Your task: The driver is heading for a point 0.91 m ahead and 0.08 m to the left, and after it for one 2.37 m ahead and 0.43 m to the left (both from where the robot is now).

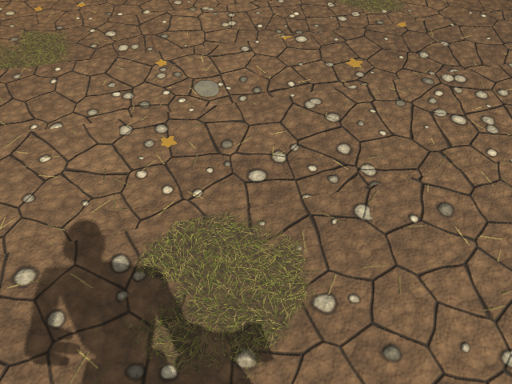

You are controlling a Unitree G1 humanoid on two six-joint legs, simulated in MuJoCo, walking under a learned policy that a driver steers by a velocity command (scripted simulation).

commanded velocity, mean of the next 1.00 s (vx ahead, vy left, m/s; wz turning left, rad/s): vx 0.50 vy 0.00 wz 0.12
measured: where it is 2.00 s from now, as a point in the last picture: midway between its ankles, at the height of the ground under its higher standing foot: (230, 271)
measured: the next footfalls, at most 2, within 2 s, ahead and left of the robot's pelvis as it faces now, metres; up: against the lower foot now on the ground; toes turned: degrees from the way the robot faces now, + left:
right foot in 0.32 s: +0.32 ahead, -0.17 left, +0.00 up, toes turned -9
left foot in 0.86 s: +0.66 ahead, +0.10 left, +0.00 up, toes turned +8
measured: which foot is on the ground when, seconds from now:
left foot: down 0.00-0.34, up 0.36-0.84, down 0.86-1.00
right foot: up 0.00-0.30, down 0.32-0.90, up 0.92-1.00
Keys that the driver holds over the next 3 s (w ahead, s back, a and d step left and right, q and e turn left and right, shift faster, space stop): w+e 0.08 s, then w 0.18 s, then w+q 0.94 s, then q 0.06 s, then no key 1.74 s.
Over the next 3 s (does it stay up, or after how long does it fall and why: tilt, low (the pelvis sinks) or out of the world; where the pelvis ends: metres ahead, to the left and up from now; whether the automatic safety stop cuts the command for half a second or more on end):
stays up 0.85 0.04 0.00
